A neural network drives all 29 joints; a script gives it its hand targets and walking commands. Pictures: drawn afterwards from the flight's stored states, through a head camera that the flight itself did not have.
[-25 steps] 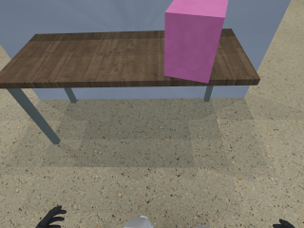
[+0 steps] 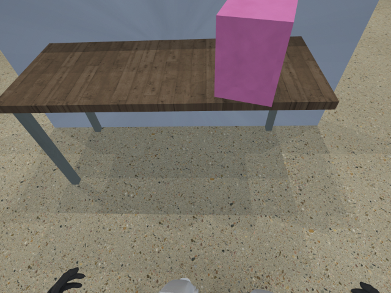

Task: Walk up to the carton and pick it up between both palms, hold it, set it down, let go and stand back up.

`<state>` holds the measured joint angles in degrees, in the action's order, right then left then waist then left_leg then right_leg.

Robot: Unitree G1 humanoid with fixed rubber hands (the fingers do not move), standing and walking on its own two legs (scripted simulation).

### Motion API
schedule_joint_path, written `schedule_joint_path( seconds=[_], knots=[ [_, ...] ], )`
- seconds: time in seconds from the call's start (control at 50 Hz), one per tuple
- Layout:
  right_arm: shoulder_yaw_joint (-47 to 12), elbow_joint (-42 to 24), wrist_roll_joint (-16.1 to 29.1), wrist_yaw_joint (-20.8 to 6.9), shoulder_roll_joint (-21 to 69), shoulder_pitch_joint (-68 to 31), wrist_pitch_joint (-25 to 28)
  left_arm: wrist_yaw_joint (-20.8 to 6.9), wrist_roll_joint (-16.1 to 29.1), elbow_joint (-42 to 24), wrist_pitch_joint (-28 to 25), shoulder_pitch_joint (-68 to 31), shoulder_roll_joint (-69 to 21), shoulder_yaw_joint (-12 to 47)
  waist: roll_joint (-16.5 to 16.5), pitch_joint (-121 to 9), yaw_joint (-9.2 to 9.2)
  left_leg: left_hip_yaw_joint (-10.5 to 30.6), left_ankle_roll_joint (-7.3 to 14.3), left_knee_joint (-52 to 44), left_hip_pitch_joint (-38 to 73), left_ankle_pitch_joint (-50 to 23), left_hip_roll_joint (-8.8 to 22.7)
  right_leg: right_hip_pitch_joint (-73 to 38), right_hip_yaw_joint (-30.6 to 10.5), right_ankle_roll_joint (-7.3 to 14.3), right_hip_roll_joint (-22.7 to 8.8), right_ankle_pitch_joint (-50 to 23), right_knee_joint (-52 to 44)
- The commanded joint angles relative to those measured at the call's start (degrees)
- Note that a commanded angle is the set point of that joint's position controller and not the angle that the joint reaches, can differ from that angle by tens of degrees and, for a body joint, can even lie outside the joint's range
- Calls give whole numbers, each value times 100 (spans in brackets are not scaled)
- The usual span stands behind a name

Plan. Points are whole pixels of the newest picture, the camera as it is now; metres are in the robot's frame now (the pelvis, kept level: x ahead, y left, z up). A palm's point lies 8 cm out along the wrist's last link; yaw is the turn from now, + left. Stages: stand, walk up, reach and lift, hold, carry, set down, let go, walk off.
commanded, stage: walk up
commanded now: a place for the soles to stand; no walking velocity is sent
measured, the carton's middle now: (251, 53) +0.85 -0.15 +0.06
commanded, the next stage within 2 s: none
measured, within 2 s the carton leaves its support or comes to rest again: neither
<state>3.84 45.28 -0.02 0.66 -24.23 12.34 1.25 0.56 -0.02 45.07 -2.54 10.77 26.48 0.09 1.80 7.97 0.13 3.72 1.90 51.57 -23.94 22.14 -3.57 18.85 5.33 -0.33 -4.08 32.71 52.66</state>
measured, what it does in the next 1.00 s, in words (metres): stands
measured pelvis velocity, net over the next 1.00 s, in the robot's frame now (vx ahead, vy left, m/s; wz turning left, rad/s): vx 0.00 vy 0.01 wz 0.02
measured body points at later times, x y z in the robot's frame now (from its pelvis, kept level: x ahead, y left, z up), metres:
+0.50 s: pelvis +0.00 +0.00 +0.00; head +0.02 -0.01 +0.45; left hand +0.12 +0.33 -0.08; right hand +0.11 -0.33 -0.10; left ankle +0.06 +0.10 -0.69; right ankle +0.01 -0.13 -0.69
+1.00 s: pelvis +0.00 +0.01 +0.00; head +0.02 +0.01 +0.45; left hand +0.12 +0.35 -0.08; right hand +0.11 -0.31 -0.10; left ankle +0.05 +0.11 -0.69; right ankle +0.02 -0.13 -0.69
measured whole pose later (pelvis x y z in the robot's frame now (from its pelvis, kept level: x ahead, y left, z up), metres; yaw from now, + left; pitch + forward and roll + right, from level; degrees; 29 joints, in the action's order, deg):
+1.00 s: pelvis +0.00 +0.01 +0.00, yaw +1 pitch -5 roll -1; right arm 3.8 45.3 0.0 0.5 -24.4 12.4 1.1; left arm 1.0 0.0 45.2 -4.0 11.5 26.4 0.1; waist 2.1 7.7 0.1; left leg 3.8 2.1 52.2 -23.9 21.3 -3.7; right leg 19.2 5.4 -0.6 -4.8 26.4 51.4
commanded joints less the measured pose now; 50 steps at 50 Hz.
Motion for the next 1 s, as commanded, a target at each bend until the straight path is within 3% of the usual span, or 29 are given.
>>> schedule_joint_path(
  seconds=[0.0, 0.04, 0.06, 0.08, 0.12, 0.16, 0.18, 0.22, 0.24, 0.32, 0.38, 0.42, 0.44, 0.48, 0.54, 0.56, 0.6, 0.62, 0.64, 0.72, 0.76, 0.8, 0.82, 0.84, 0.9, 0.92, 0.94, 0.96, 0.98],
  knots=[
    [282, -436, -151, -65, -1372, -470, 52, 114, -69, 110, -223, 480, 1071, -599, 606, -707, -337, 2375, 824, -2076, -584, -788, 1027, -414, -735, 347, 187, -572, -1285],
    [227, -509, -70, -79, -1048, -634, 24, 149, -241, 159, -313, 766, 1711, -749, -911, -597, -539, 811, 57, -317, -1757, -367, 72, -1185, -2608, 995, -1210, 238, -2919],
    [263, -443, -93, -47, -1124, -475, 4, 154, -196, 139, -318, 646, 1885, -791, -1231, -546, -462, 177, -83, 528, -1662, 808, -33, -929, -3381, 1552, -2190, 20, -3384],
    [335, -391, -120, -33, -1353, -420, -5, 156, -163, 65, -315, 443, 1858, -768, -879, -473, -360, 229, -120, 876, -1455, 1039, 239, -671, -3325, 1797, -2378, -727, -3207],
    [366, -306, -103, -108, -1367, -58, 32, 175, -138, -23, -299, 117, 1787, -725, -850, -537, -149, -57, -58, 566, -944, 934, 471, -464, -2592, 1703, -2183, -1911, -2703],
    [413, -167, -127, -137, -1338, 427, 133, 153, -125, -94, -261, -151, 1574, -649, -759, -879, 159, -136, 79, -533, 118, -234, 419, -97, -1621, 1181, -1537, -2603, -1831],
    [445, -120, -150, -130, -1398, 607, 171, 135, -111, -130, -218, -233, 1432, -614, -419, -977, 218, 327, 199, -1146, 517, -962, 471, 161, -1154, 857, -1094, -2354, -1292],
    [535, -299, -211, -98, -1807, 300, 207, 111, 9, -249, -87, -331, 997, -532, 1079, -741, 158, 3211, 801, -2812, 782, -404, 1332, 1265, -320, 174, 310, -348, 259],
    [527, -298, -184, -96, -1831, 394, 191, 138, 0, -233, -33, -386, 1206, -596, 910, -688, 219, 3765, 1085, -2933, 759, -136, 1521, 1373, -716, 174, 352, 683, 525],
    [371, -337, -199, -52, -1506, -81, 97, 113, -37, -36, -132, 35, 1137, -594, 812, -553, -19, 3124, 1137, -2582, 229, -636, 1310, 845, -739, 260, 246, 186, 22],
    [249, -496, -132, -85, -1255, -560, 24, 130, -113, 145, -249, 592, 1170, -629, 402, -621, -378, 2098, 646, -1897, -1054, -336, 840, -764, -1011, 461, 24, -442, -1723],
    [220, -497, -85, -77, -987, -538, 1, 164, -237, 194, -331, 852, 1894, -799, -1282, -566, -527, 390, -23, 309, -1818, 313, -191, -1113, -3348, 1281, -1846, 501, -3423],
    [313, -426, -117, -37, -1281, -493, -20, 167, -178, 132, -325, 569, 1925, -792, -1045, -394, -426, 302, -118, 840, -1635, 984, 113, -707, -3460, 1687, -2335, -141, -3423],
    [361, -318, -106, -95, -1390, -126, -6, 186, -141, 3, -313, 207, 1841, -754, -837, -384, -188, 57, -101, 795, -1172, 979, 404, -459, -2835, 1702, -2217, -1385, -2934],
    [419, -200, -129, -151, -1333, 377, 121, 160, -135, -79, -268, -67, 1605, -666, -838, -924, 113, -161, 78, -506, 61, -219, 404, -186, -1636, 1177, -1542, -2546, -1835],
    [439, -153, -153, -134, -1391, 525, 158, 144, -114, -133, -222, -165, 1476, -633, -557, -973, 195, 216, 174, -1042, 440, -925, 429, 87, -1254, 904, -1171, -2446, -1356],
    [535, -307, -222, -100, -1768, 351, 201, 122, -3, -239, -100, -276, 1029, -547, 968, -841, 159, 2977, 687, -2665, 862, -608, 1237, 1179, -301, 191, 193, -743, 275],
    [523, -303, -184, -92, -1823, 395, 185, 149, 21, -232, -38, -349, 1165, -587, 911, -764, 217, 3663, 1085, -2850, 775, -320, 1508, 1341, -623, 177, 354, 675, 502],
    [511, -298, -173, -75, -1774, 345, 159, 154, -7, -210, -28, -273, 1206, -581, 677, -655, 193, 3745, 1202, -2849, 683, -15, 1547, 1352, -750, 212, 301, 774, 590],
    [351, -391, -193, -53, -1482, -208, 70, 132, -40, 15, -174, 210, 1103, -588, 736, -597, -124, 2877, 1068, -2403, -8, -867, 1224, 475, -649, 279, 238, -119, -407],
    [253, -506, -125, -88, -1249, -569, 18, 150, -108, 162, -264, 670, 1169, -623, 322, -694, -424, 2006, 616, -1742, -1044, -598, 799, -844, -1066, 492, -26, -461, -1811],
    [234, -498, -96, -60, -1022, -533, -11, 186, -218, 196, -333, 876, 1921, -796, -1350, -563, -541, 295, -42, 437, -1816, 490, -164, -1075, -3385, 1385, -2002, 233, -3391],
    [327, -431, -115, -31, -1312, -486, -28, 185, -178, 113, -326, 582, 1935, -786, -993, -435, -428, 318, -115, 920, -1587, 1042, 159, -695, -3459, 1755, -2402, -394, -3349],
    [368, -352, -117, -63, -1417, -284, -28, 195, -150, 42, -319, 351, 1854, -765, -755, -402, -267, 205, -110, 973, -1363, 1057, 319, -545, -3125, 1788, -2355, -1010, -3085],
    [401, -231, -111, -153, -1318, 254, 84, 194, -130, -60, -288, 58, 1693, -691, -884, -812, 39, -194, 28, -112, -304, 230, 444, -318, -1969, 1386, -1804, -2556, -2119],
    [433, -162, -135, -153, -1342, 485, 129, 172, -131, -90, -259, -73, 1591, -652, -817, -953, 177, -90, 105, -701, 228, -401, 396, -59, -1550, 1098, -1468, -2615, -1676],
    [457, -122, -162, -131, -1456, 593, 170, 152, -106, -151, -205, -187, 1404, -619, -171, -955, 218, 662, 230, -1491, 499, -1025, 614, 218, -1020, 757, -958, -2395, -918],
    [515, -235, -229, -100, -1679, 462, 202, 139, -28, -229, -144, -218, 1131, -570, 833, -961, 159, 2321, 503, -2449, 789, -855, 1111, 849, -325, 283, -142, -1575, 234],
    [542, -307, -215, -92, -1856, 352, 198, 156, 14, -249, -61, -343, 1062, -555, 1079, -700, 206, 3594, 919, -2936, 843, -537, 1487, 1510, -441, 136, 354, 393, 444]
  ],
)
